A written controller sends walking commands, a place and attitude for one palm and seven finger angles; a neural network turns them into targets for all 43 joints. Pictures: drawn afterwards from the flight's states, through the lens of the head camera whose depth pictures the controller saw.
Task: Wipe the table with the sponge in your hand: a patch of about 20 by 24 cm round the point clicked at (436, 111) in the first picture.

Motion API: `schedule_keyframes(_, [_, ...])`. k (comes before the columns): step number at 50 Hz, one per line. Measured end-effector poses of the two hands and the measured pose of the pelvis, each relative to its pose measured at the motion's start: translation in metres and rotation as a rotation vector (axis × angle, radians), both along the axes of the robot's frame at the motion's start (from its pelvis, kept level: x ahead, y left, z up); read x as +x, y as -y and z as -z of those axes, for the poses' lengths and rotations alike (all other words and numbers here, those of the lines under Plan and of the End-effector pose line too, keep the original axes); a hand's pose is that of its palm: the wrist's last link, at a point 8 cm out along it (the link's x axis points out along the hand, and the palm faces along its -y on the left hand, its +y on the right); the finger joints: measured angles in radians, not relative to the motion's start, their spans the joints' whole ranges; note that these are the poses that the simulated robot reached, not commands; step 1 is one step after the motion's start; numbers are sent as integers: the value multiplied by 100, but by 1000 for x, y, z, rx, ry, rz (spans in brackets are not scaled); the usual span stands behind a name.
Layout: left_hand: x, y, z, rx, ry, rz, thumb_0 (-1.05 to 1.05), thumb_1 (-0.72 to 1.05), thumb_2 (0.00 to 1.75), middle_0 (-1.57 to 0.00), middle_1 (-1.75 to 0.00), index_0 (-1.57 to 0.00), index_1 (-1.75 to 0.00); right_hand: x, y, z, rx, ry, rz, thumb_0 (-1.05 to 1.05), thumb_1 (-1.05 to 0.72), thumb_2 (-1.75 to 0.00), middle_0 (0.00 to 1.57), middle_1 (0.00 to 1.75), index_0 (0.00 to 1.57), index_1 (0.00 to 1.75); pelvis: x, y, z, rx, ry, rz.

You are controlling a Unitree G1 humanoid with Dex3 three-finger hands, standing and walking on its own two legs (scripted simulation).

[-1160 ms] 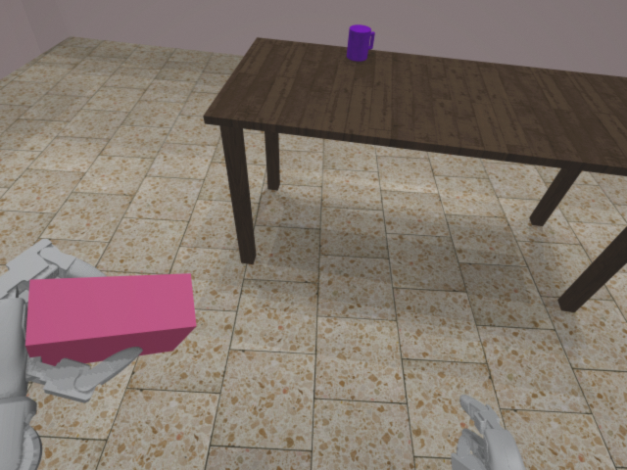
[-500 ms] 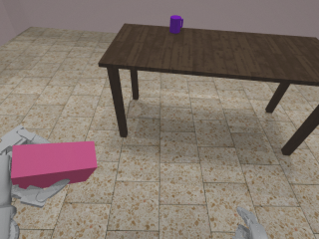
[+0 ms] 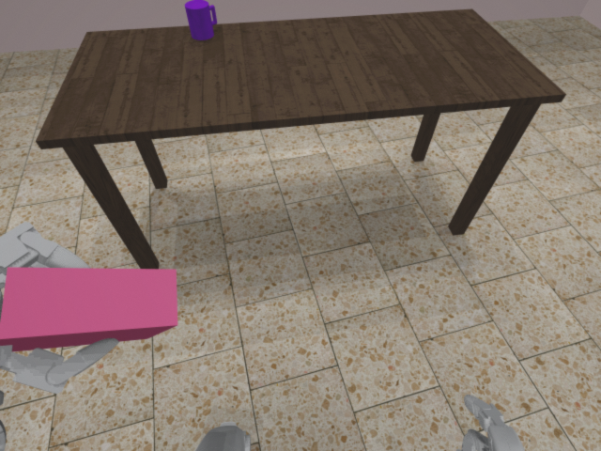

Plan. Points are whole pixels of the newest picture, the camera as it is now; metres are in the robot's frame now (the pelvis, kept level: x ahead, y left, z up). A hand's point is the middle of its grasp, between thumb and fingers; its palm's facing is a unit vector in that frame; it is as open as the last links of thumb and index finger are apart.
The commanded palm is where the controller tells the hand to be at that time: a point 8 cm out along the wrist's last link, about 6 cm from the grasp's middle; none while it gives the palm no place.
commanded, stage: walk to a spot facing it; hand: left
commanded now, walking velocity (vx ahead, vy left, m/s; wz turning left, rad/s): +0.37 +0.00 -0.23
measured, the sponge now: (116, 308) +0.23 +0.19 +0.15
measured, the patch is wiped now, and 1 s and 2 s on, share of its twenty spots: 0.00 0.00 0.00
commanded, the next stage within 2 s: take the last steps up to it in 0.44 s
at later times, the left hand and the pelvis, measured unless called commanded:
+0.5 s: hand (189, 160) +0.42 +0.15 +0.17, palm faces +0.23 -0.82 -0.53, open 9.8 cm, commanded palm +0.37 +0.21 +0.17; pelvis +0.15 -0.03 -0.02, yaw -12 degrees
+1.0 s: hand (245, 92) +0.57 +0.10 +0.17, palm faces +0.23 -0.89 -0.39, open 9.8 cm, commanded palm +0.53 +0.14 +0.17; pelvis +0.29 -0.08 -0.02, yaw -17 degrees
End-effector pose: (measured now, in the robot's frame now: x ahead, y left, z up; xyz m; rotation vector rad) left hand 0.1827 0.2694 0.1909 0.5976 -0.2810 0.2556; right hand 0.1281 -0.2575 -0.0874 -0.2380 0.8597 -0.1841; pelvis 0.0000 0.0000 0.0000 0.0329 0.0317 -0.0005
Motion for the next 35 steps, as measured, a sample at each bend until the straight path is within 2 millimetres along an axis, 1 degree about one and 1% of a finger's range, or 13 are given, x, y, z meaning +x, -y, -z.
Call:
schedule_keyframes(2, [13,-4,-4,5,19,3,0,-45,98,-79,-133,-78,-133,5,1,0,-8,-7,17,1,-91,-90,20,30,20,30,13,-4,0,-1,-3,11])
schedule_keyframes(5, [33,-12,-1,-21,39,-4,0,-45,98,-79,-133,-78,-133,20,-4,1,-16,0,34,1,-91,-90,20,30,20,30,35,-12,4,-7,1,26])
schedule_keyframes(9, [64,-22,15,-61,69,-3,0,-45,98,-79,-133,-78,-133,50,-17,8,-16,56,67,1,-91,-90,20,30,20,30,64,-22,18,4,25,70])
schedule_keyframes(12, [94,-21,26,-95,52,-2,0,-45,98,-79,-133,-78,-133,72,-33,8,22,100,75,1,-91,-90,20,30,20,30,78,-21,19,12,41,110])
schedule_keyframes(16, [129,1,20,-104,47,46,0,-45,98,-79,-133,-78,-133,96,-51,5,89,134,58,1,-90,-90,20,30,20,30,96,-15,13,-7,42,142])
schedule_keyframes(18, [144,17,11,-89,60,85,0,-45,98,-79,-133,-78,-133,105,-53,6,119,137,55,1,-90,-90,21,30,20,30,107,-9,11,-16,39,162])
schedule_keyframes(20, [159,33,3,-59,69,119,0,-45,98,-79,-133,-78,-133,113,-50,10,145,132,62,1,-90,-90,21,30,20,30,119,-1,10,-25,35,179])
schedule_keyframes(22, [176,49,-2,-20,71,140,0,-45,98,-79,-133,-78,-133,120,-41,16,167,121,76,1,-90,-90,21,30,21,30,132,10,11,-32,29,194])
schedule_keyframes(24, [194,63,-3,20,65,148,0,-45,98,-79,-133,-78,-133,127,-26,26,183,107,98,1,-90,-90,21,31,21,30,145,24,15,-38,25,207])
schedule_keyframes(27, [221,87,7,58,63,150,0,-45,98,-79,-133,-78,-133,138,6,49,183,73,128,1,-90,-90,21,31,21,30,161,45,30,-42,30,213])
schedule_keyframes(29, [239,102,16,24,37,156,0,-45,98,-79,-133,-78,-133,142,30,55,160,31,151,1,-90,-90,21,31,21,30,168,52,31,-31,36,228])
schedule_keyframes(32, [258,123,24,-1,-21,192,0,-45,98,-79,-133,-78,-133,148,63,47,112,4,198,1,-90,-90,21,30,20,30,180,60,24,-19,34,249])
schedule_keyframes(35, [272,140,18,21,-46,255,0,-45,98,-79,-133,-78,-133,154,90,31,58,-1,243,1,-91,-90,21,30,20,30,196,67,17,-18,25,259])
